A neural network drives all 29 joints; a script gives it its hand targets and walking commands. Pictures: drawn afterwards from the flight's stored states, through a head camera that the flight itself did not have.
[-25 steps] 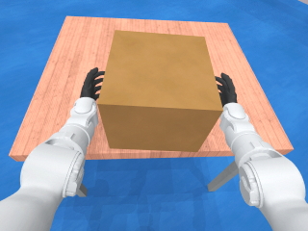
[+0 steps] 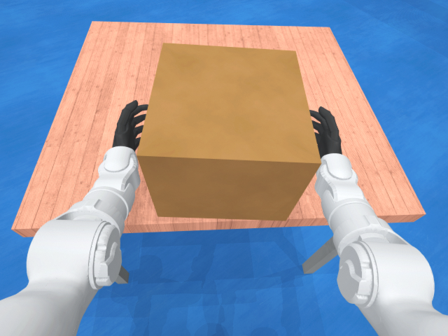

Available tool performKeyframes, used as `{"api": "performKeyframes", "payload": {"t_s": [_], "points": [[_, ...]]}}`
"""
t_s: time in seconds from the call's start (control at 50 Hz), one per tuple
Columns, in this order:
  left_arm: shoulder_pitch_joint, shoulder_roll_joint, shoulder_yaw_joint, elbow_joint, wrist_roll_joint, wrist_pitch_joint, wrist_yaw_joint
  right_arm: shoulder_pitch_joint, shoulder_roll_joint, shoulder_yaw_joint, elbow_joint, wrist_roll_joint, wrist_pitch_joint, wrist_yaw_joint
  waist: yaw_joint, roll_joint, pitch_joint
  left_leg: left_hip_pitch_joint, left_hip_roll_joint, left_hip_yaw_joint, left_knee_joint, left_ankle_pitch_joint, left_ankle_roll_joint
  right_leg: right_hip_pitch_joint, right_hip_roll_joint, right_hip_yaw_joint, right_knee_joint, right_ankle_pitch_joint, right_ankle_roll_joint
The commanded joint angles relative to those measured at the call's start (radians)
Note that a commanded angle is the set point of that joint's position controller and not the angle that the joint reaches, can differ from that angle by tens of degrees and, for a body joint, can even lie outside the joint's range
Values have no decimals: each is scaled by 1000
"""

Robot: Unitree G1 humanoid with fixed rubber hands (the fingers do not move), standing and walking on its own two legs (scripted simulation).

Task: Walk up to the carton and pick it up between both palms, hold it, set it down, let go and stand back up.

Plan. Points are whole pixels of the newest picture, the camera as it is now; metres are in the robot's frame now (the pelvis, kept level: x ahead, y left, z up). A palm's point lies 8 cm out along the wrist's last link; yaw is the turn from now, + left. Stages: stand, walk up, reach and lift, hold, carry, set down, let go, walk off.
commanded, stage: reach and lift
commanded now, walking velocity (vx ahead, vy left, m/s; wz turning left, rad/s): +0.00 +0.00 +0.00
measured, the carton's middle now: (226, 134) +0.53 +0.01 +0.02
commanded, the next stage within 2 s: none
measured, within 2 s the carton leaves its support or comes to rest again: leaves its support in 1.14 s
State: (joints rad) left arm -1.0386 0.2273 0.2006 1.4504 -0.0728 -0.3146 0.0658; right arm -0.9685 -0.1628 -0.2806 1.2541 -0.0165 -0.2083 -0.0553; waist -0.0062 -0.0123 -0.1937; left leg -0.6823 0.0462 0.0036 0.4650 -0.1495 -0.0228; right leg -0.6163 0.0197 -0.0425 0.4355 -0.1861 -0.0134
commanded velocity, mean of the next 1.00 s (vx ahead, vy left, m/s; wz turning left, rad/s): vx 0.00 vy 0.00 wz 0.00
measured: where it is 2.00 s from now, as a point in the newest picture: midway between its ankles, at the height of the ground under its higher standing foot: outside the picture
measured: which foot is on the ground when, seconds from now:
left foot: down 0.00-1.00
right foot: down 0.00-1.00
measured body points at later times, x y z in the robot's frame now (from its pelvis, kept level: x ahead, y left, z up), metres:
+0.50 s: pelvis +0.03 +0.01 +0.01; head +0.10 +0.02 +0.46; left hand +0.46 +0.19 +0.06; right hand +0.45 -0.17 +0.06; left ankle +0.02 +0.13 -0.73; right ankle -0.01 -0.11 -0.73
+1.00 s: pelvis +0.01 +0.01 +0.01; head +0.07 +0.03 +0.46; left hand +0.43 +0.19 +0.06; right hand +0.42 -0.18 +0.07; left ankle +0.02 +0.13 -0.73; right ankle -0.01 -0.10 -0.73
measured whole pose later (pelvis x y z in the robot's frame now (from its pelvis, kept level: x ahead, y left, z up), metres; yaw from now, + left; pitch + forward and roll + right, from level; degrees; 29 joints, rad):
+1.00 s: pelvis +0.01 +0.01 +0.01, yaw -1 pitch +14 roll -1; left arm -0.82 0.12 0.35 1.21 0.15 -0.33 0.04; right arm -0.74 -0.07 -0.52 1.16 -0.29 -0.44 -0.03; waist 0.02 -0.04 -0.12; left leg -0.45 0.04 0.06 0.30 -0.10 -0.01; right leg -0.39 0.00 -0.07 0.27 -0.12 -0.01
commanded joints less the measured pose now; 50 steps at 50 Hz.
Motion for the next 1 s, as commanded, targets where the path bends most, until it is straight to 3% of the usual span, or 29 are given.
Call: {"api": "performKeyframes", "payload": {"t_s": [0.0, 0.1, 0.2, 0.42, 0.68, 0.8, 0.98], "points": [[-524, -542, -18, -144, 224, -77, -192, -455, 507, 2, -171, -277, -103, 162, -21, 76, -616, 480, -31, 78, -21, 350, -48, 388, -36, -45, -25, 525, 43], [-447, -550, 52, -149, 309, -65, -180, -384, 541, -52, -164, -374, -117, 189, 4, 50, -523, 479, -26, 98, -80, 305, -40, 423, -27, -55, -57, 469, 46], [-395, -563, 64, -174, 323, -37, -172, -336, 559, -55, -158, -420, -110, 201, 8, 14, -466, 520, -22, 109, -102, 318, -31, 421, -13, -68, -78, 434, 56], [-345, -630, 2, -278, 315, -9, -160, -312, 606, -2, -159, -398, -140, 192, 15, 36, -478, 617, -13, 109, -54, 521, -52, 419, -1, -69, -84, 534, 51], [-375, -680, -66, -370, 297, -76, -155, -361, 628, 67, -201, -394, -259, 159, 11, 7, -573, 490, -27, 102, -80, 502, -44, 613, -25, -54, -41, 728, 57], [-393, -675, -72, -375, 307, -97, -149, -378, 596, 70, -169, -391, -299, 154, 10, 6, -556, 513, -26, 100, -104, 439, -40, 579, -23, -58, -74, 628, 49], [-469, -665, -93, -390, 283, -87, -123, -464, 559, 63, -168, -370, -298, 166, 38, 20, -598, 536, -26, 112, -126, 323, -37, 470, -12, -59, -121, 392, 22]]}}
